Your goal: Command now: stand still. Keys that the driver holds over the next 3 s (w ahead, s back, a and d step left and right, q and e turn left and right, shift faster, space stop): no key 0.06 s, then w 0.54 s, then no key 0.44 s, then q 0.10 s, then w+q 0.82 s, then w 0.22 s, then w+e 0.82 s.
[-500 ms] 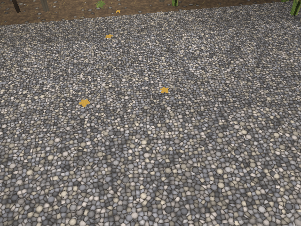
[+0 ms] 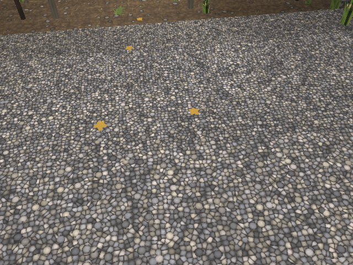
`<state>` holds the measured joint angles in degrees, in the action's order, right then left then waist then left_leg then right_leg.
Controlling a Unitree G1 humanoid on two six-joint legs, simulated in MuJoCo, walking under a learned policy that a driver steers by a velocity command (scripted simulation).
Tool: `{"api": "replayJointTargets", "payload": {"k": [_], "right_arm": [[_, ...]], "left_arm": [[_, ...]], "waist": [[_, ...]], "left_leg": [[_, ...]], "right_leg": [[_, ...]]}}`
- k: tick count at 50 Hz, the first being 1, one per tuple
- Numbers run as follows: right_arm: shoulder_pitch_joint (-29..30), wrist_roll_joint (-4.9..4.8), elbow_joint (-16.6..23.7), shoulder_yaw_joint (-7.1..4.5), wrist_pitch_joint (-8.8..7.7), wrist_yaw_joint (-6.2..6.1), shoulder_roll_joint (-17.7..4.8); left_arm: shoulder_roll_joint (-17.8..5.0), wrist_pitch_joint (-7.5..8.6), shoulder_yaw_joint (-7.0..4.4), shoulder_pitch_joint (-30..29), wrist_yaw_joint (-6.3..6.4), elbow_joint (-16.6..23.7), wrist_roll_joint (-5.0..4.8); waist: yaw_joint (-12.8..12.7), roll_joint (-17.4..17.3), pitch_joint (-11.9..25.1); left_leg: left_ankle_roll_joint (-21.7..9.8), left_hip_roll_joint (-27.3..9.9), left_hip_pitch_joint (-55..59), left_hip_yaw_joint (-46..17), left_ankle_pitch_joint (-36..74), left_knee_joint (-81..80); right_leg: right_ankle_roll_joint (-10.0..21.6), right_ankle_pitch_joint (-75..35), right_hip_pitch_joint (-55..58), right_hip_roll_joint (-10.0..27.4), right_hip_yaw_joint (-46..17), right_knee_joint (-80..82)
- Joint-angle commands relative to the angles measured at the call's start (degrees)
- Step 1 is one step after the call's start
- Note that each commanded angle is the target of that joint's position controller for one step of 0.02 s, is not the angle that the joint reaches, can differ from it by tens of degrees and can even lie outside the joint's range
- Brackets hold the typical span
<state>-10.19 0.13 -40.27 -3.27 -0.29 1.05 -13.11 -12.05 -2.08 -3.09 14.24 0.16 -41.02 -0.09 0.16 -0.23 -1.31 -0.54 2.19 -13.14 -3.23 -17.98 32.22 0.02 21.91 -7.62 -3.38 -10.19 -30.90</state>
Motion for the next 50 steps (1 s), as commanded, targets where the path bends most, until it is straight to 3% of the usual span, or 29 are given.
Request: {"api": "replayJointTargets", "payload": {"k": [1, 4, 7, 10, 12, 13, 15, 16, 17, 18, 19, 20, 22, 24, 28, 30, 31, 32, 34, 35, 36, 37, 38, 39, 40, 41, 45, 48, 50], "right_arm": [[1.36, 0.0, 4.1, -1.49, -0.83, -0.25, -5.79], [0.35, 0.12, 3.58, -1.44, -0.71, -0.47, -5.37], [-0.84, -0.81, 3.69, -1.91, -0.4, -1.1, -6.71], [-5.99, -1.76, 2.58, -2.25, -1.92, -1.1, -8.68], [-9.18, -1.52, 1.48, -2.56, -2.83, -0.96, -10.31], [-9.29, -1.32, 1.44, -2.58, -2.94, -1.06, -10.66], [-5.3, -1.53, 2.47, -2.33, -2.27, -1.11, -10.43], [-0.98, -1.7, 3.81, -1.96, -1.5, -1.15, -9.32], [3.76, -1.54, 5.86, -0.74, -1.56, -1.31, -5.7], [4.69, -2.25, 8.38, -0.6, -2.8, -1.54, -5.4], [3.29, -2.18, 7.57, -1.1, -3.78, -1.67, -7.7], [1.07, -2.1, 6.5, -1.23, -4.44, -1.29, -7.91], [1.13, -1.34, 5.59, -0.68, -4.68, -0.58, -6.43], [2.08, -1.04, 5.26, -0.31, -4.28, 0.76, -4.94], [10.54, -0.97, 7.67, 1.61, -3.96, 1.64, -1.14], [12.35, -1.09, 8.88, 1.22, -4.27, 1.69, -2.68], [10.8, -0.95, 8.71, 0.96, -4.3, 1.62, -3.11], [8.64, -0.87, 8.4, 0.35, -4.41, 1.3, -4.66], [-0.38, -0.42, 6.19, -1.05, -4.39, 0.77, -7.0], [-6.82, 0.03, 4.23, -1.7, -4.28, 0.54, -8.37], [-13.97, 0.99, 2.86, -2.54, -4.15, -0.27, -12.61], [-13.01, 1.7, 3.14, -1.33, -4.05, 0.41, -12.83], [-12.43, 0.57, 2.88, -1.08, -3.48, 1.18, -9.17], [-6.66, -0.38, 3.39, -0.49, -3.27, 1.38, -6.82], [-2.13, -0.4, 3.4, 0.28, -3.23, 1.8, -4.79], [0.57, -0.09, 3.51, 0.87, -3.4, 2.18, -3.6], [3.27, 1.24, 1.18, 1.5, -4.38, 1.51, -3.34], [1.74, 0.86, -1.63, 1.4, -3.02, 0.19, -5.26], [2.27, 0.14, -2.58, 1.44, -1.61, -0.16, -6.31]], "left_arm": [[-5.84, 0.74, -1.53, 0.58, 0.31, 3.14, 0.03], [-5.48, 0.72, -1.47, 1.39, 0.54, 2.51, 0.15], [-5.77, 0.9, -1.53, 2.19, 0.9, 3.01, -0.62], [-4.41, 2.92, -0.92, 2.08, 1.06, 4.61, -1.49], [-4.31, 4.73, -0.89, -0.14, 1.18, 5.67, -1.74], [-4.61, 5.42, -1.05, -0.63, 0.94, 5.9, -1.5], [-4.28, 6.4, -1.28, 4.36, -0.08, 4.16, -1.2], [-4.82, 6.68, -1.77, 10.48, -0.54, 1.56, -1.09], [-8.34, 7.07, -3.05, 17.69, -0.76, -0.7, -0.97], [-15.18, 7.63, -4.85, 21.36, -1.61, -1.27, -0.77], [-12.38, 7.8, -3.87, 20.1, -1.71, -0.38, -0.1], [-9.67, 7.76, -2.84, 18.98, -1.4, -0.11, -0.23], [-8.05, 6.53, -1.9, 17.69, -0.96, -0.51, -0.44], [-6.01, 4.93, -0.69, 16.82, -0.24, -1.53, -0.28], [-8.32, 4.17, -0.57, 16.53, 1.74, -3.9, -0.52], [-10.92, 4.71, -0.96, 15.86, 2.02, -4.86, -0.63], [-10.8, 4.9, -1.04, 15.56, 1.7, -5.61, -0.14], [-10.75, 5.03, -1.07, 14.59, 1.44, -5.81, -0.41], [-10.57, 4.83, -1.05, 12.43, 1.35, -5.85, -1.08], [-11.29, 4.84, -1.17, 10.84, 1.39, -5.49, -1.29], [-9.63, 4.93, -0.74, 10.88, 1.63, -4.02, 0.12], [-1.54, 4.96, 1.44, 24.78, 0.78, -7.09, 0.65], [-6.47, 4.83, 0.11, 26.72, 0.2, -9.97, -0.88], [-8.45, 3.8, -0.54, 19.74, 0.51, -8.46, -1.95], [-8.13, 2.94, -0.43, 14.84, 1.21, -7.2, -1.2], [-7.67, 1.81, -0.68, 13.42, 1.83, -7.06, -0.47], [-2.97, 0.12, 0.07, 11.75, 3.04, -5.71, 0.6], [-3.38, -0.3, 0.42, 6.33, 2.94, -3.98, 1.05], [-4.14, -0.92, 0.13, 6.36, 2.35, -4.3, 0.75]], "waist": [[-0.05, 0.53, 2.4], [-0.08, 0.45, 3.06], [-0.03, -0.75, -0.04], [0.83, -6.03, -5.52], [1.49, -8.86, -7.67], [1.47, -8.6, -7.32], [-1.54, -9.28, -4.3], [-4.59, -8.05, -2.34], [-7.85, -0.23, -2.06], [-7.73, 15.54, -1.72], [-6.85, 13.49, -3.03], [-5.08, 10.05, -3.55], [-3.89, 4.35, -2.0], [-3.04, 5.54, -1.82], [-4.6, 5.82, -4.37], [-4.07, 7.24, -4.11], [-2.87, 8.55, -2.58], [-1.25, 8.65, -1.64], [4.08, 8.54, 2.83], [7.6, 7.33, 5.44], [9.22, -1.28, 12.11], [1.83, -15.74, 23.07], [3.11, -13.11, 22.48], [2.32, -8.68, 11.81], [0.87, -2.87, 6.91], [-0.59, -1.73, 4.34], [-3.3, -4.57, 4.35], [-1.79, -4.91, 7.05], [-1.99, -4.46, 6.16]], "left_leg": [[-1.24, -3.69, 5.01, -3.76, 17.67, -3.23], [-1.36, -3.14, 5.09, -3.48, 12.95, -3.77], [-3.8, -2.13, 1.95, -4.81, -13.16, -4.87], [-10.21, -9.75, 0.54, -18.59, -28.59, -11.43], [-15.62, -17.77, 0.19, -31.48, -27.66, -16.36], [-15.99, -18.58, -0.56, -32.28, -23.99, -16.15], [-12.74, -15.79, -5.14, -24.51, -18.23, -13.6], [-9.12, -11.33, -13.38, -16.91, -15.65, -9.88], [-3.94, -3.93, -21.92, -6.2, -8.94, 4.05], [-0.23, 2.28, -32.37, 2.05, -7.59, 23.51], [-0.47, 0.94, -40.33, -2.39, -15.56, 32.76], [-1.3, -0.89, -43.89, -3.37, -13.25, 38.15], [-1.88, -4.17, -45.87, -1.71, -4.44, 38.13], [-0.98, -5.6, -39.12, 0.85, 2.68, 30.89], [0.97, -2.85, -26.45, 5.57, 13.27, 10.21], [0.62, -1.33, -19.82, 5.78, 15.88, 6.21], [0.26, -0.39, -13.58, 6.16, 17.56, 8.57], [-0.72, 0.26, -9.64, 5.68, 17.14, 7.98], [-2.95, 3.15, 1.12, 6.3, 17.58, 4.09], [-4.35, 2.15, 9.42, 5.34, 24.15, -0.16], [-7.82, -8.67, 23.54, -5.94, 43.18, -0.32], [-19.45, -24.65, 33.49, -25.9, 57.99, -0.52], [-21.79, -23.41, 26.51, -30.86, 47.22, -6.99], [-20.4, -21.49, 17.51, -23.34, 39.34, -9.29], [-18.25, -18.69, 8.88, -18.32, 35.96, -11.67], [-16.84, -16.71, 2.58, -14.32, 34.37, -13.77], [-14.66, -12.89, -5.85, -6.4, 37.29, -17.47], [-13.91, -12.35, -3.19, -5.36, 31.45, -17.63], [-13.75, -12.5, -4.07, -6.91, 18.18, -19.53]], "right_leg": [[0.03, -18.22, -4.37, 3.17, -2.15, 4.19], [0.01, -13.71, -4.16, 2.64, -1.5, 4.51], [2.35, 7.06, -9.16, 0.49, 0.54, 2.33], [3.42, 10.3, -18.72, -0.03, 3.51, -6.27], [3.36, 6.88, -23.32, 1.44, 6.38, -12.1], [3.75, 7.94, -23.13, 2.17, 6.23, -12.54], [5.32, 5.64, -13.52, 2.84, 7.48, -4.86], [6.05, 1.14, -0.46, 2.5, 7.05, 0.97], [8.43, 5.81, 7.52, 7.36, -4.94, 7.44], [14.76, 1.16, 14.56, 19.18, -26.99, 14.84], [18.49, -9.76, 16.87, 22.96, -31.96, 14.78], [18.07, -17.28, 19.16, 22.3, -26.36, 12.54], [14.6, -26.88, 20.01, 19.38, -16.61, 11.25], [11.3, -32.13, 14.02, 15.69, -8.55, 13.17], [9.84, -31.25, 3.49, 11.87, -0.52, 17.14], [9.83, -31.98, 0.5, 12.37, 0.23, 18.13], [10.0, -37.27, -2.2, 12.51, 1.45, 16.82], [9.09, -42.91, -2.59, 12.08, 2.3, 14.35], [6.44, -58.85, -0.58, 11.07, 2.8, 4.39], [4.32, -58.64, -2.85, 9.51, 3.24, -4.02], [1.4, -38.55, -11.23, 5.01, 4.4, -21.14], [-1.55, 16.6, -19.81, -3.62, 0.62, -42.81], [-1.94, 15.13, -21.46, -3.27, -4.36, -47.61], [-2.76, 11.45, -25.23, -0.29, -0.33, -49.09], [-2.79, 7.21, -23.94, 2.24, 1.9, -46.09], [-2.99, 4.82, -21.36, 4.0, 2.81, -42.93], [-2.6, 1.05, -10.17, 7.17, 4.45, -22.38], [-2.57, -4.28, -5.33, 7.08, 5.17, -9.92], [-2.3, -8.11, -3.21, 6.65, 5.81, -5.98]]}}
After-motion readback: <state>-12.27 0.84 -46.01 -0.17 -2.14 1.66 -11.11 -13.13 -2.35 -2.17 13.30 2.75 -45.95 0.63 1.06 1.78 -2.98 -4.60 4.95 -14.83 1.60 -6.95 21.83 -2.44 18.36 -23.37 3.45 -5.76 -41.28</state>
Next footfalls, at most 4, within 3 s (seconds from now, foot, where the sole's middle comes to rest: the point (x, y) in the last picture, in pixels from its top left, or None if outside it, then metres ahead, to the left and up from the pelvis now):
0.70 left None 0.34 0.09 -0.77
1.08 right None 0.34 -0.15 -0.77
1.60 left None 0.40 0.16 -0.77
2.02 right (157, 219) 0.79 0.13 -0.94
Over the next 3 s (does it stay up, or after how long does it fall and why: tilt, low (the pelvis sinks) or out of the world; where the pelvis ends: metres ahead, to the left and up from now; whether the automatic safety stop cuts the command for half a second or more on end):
stays up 1.03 0.33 -0.20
